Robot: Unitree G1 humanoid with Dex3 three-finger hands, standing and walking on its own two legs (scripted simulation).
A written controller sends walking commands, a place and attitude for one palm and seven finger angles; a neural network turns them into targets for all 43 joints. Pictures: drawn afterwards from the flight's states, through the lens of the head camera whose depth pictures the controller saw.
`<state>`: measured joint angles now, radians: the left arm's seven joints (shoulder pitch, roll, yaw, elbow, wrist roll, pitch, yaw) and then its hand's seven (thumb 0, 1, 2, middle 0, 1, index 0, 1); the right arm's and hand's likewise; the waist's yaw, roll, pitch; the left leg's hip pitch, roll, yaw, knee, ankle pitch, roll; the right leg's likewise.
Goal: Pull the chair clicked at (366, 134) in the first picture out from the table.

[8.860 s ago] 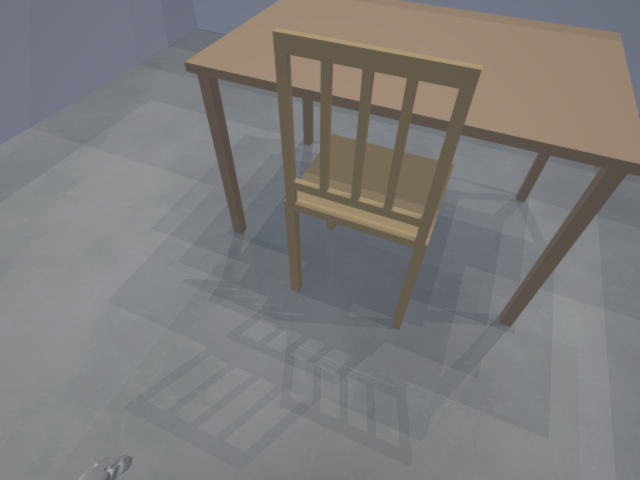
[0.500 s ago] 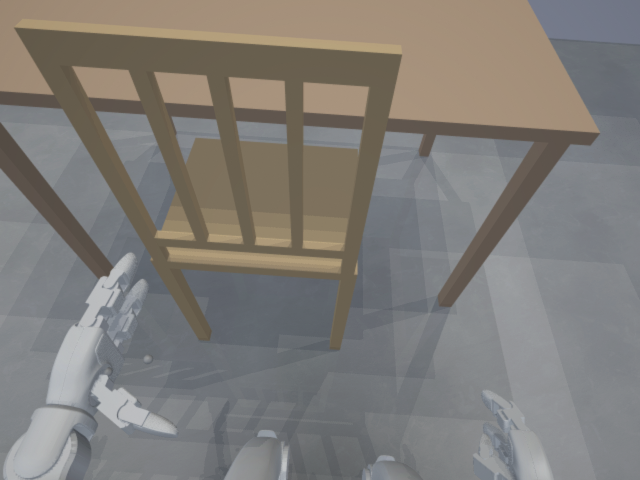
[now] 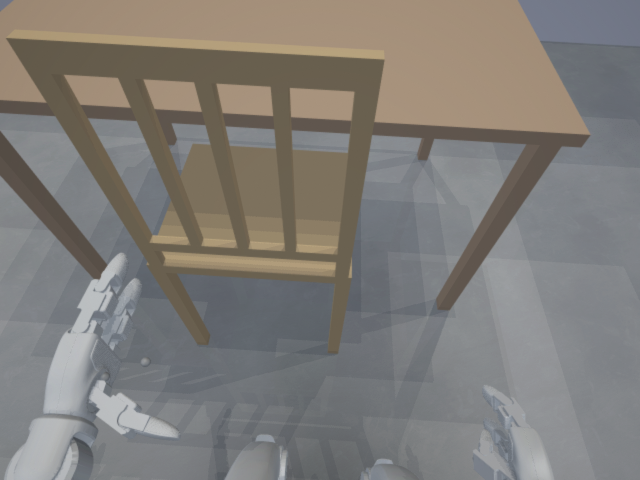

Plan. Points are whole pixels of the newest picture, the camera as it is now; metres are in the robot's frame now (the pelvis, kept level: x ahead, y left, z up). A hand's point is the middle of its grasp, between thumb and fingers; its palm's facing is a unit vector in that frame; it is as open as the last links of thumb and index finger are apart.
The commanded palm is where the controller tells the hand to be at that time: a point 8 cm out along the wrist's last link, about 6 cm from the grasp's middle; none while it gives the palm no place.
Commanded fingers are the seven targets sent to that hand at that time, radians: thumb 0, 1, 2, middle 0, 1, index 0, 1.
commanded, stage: aim the fingers beside a spindle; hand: left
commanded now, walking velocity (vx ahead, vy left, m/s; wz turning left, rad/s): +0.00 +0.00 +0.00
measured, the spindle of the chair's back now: (228, 181) +0.53 +0.17 +0.03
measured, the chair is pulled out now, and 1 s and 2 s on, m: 0.00 0.00 0.00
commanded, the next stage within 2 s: none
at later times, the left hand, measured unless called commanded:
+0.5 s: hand (177, 330) +0.29 +0.19 +0.02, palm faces -0.03 -1.00 -0.04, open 16.9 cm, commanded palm +0.28 +0.24 +0.03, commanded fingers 0.00 -0.50 0.30 -0.06 -0.08 -0.06 -0.08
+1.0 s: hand (202, 299) +0.34 +0.17 +0.01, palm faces -0.03 -1.00 -0.04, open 16.9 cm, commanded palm +0.32 +0.22 +0.00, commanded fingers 0.00 -0.50 0.30 -0.06 -0.08 -0.06 -0.08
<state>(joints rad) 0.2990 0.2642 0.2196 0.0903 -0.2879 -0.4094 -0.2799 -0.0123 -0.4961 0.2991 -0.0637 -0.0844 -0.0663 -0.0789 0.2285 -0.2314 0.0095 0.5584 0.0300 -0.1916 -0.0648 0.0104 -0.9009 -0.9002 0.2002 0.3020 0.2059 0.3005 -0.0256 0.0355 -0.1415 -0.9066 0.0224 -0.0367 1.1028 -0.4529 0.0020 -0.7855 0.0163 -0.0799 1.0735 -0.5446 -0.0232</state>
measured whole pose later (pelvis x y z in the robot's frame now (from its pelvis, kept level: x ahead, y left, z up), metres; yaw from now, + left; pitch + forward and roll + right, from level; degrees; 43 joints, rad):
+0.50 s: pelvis +0.01 +0.00 -0.01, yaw -1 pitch +18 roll -2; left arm 0.13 0.26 0.22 0.25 -0.27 -0.38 -0.27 -0.01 -0.50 0.30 -0.06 -0.08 -0.07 -0.08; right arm 0.24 -0.25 0.00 0.57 0.02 -0.16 -0.05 0.01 -0.90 -0.90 0.20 0.30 0.21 0.30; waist -0.04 0.03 -0.15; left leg -0.97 0.03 -0.02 1.14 -0.48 0.00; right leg -0.86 0.02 -0.06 1.13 -0.57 -0.02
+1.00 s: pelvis +0.00 +0.01 -0.02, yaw -1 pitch +20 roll -2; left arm -0.09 0.23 0.17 0.37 -0.20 -0.43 -0.17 -0.01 -0.50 0.30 -0.06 -0.08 -0.06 -0.08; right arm 0.24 -0.24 0.01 0.58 0.01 -0.10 -0.02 0.01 -0.90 -0.90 0.20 0.30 0.21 0.30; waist -0.05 0.03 -0.16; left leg -1.06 0.02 -0.01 1.21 -0.49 0.02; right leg -0.95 0.01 -0.05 1.19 -0.58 -0.01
